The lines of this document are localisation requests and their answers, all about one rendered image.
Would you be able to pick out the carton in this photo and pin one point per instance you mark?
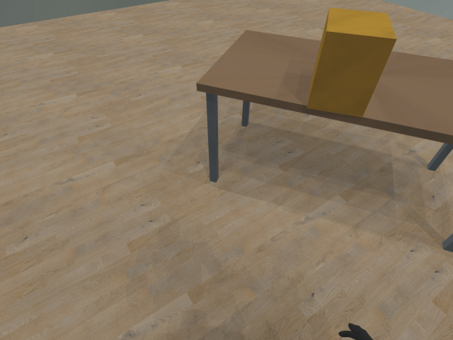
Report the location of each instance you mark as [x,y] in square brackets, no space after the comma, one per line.
[354,50]

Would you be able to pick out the table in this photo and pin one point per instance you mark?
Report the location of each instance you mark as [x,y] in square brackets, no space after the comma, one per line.
[414,94]

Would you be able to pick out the right robot hand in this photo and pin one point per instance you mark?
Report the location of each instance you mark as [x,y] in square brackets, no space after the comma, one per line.
[356,333]

